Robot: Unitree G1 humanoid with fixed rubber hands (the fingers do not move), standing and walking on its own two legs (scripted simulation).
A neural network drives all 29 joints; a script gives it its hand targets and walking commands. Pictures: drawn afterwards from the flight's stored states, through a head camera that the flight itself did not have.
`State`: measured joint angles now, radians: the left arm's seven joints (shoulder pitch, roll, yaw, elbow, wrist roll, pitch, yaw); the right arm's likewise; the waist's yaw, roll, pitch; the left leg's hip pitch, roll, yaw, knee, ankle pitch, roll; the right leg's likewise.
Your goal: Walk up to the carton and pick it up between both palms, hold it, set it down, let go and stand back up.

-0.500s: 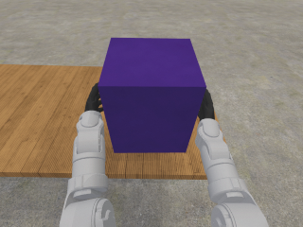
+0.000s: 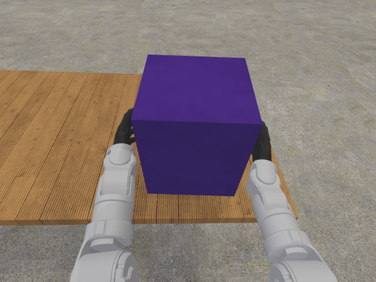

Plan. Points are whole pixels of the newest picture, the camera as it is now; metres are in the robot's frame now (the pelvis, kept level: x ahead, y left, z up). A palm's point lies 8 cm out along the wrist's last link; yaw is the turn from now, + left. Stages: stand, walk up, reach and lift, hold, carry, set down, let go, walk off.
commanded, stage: set down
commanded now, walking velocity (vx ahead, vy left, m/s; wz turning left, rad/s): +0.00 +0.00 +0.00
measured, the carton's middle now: (193, 129) +0.41 -0.02 +0.11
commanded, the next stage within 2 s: none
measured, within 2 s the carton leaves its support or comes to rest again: neither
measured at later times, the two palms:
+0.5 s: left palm (127, 143) +0.40 +0.13 +0.08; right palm (255, 161) +0.34 -0.16 +0.07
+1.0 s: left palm (134, 148) +0.42 +0.12 +0.04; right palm (251, 173) +0.34 -0.16 +0.03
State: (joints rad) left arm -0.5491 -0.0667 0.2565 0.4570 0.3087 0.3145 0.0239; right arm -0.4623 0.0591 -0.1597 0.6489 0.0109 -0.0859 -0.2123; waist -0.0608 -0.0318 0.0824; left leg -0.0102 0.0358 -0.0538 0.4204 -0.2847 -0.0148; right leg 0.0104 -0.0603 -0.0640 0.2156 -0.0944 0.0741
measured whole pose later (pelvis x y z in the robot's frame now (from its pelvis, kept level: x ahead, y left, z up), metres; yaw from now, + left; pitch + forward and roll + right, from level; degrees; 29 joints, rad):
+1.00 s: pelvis +0.01 +0.01 +0.00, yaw -2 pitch +5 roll -3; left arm -0.78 0.08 0.22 1.13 0.21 -0.07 0.02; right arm -0.51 0.17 -0.41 0.92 -0.19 -0.31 -0.27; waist -0.07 -0.01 -0.03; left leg -0.28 0.05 -0.04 0.48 -0.30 -0.01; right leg -0.22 -0.04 -0.05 0.18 -0.05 0.08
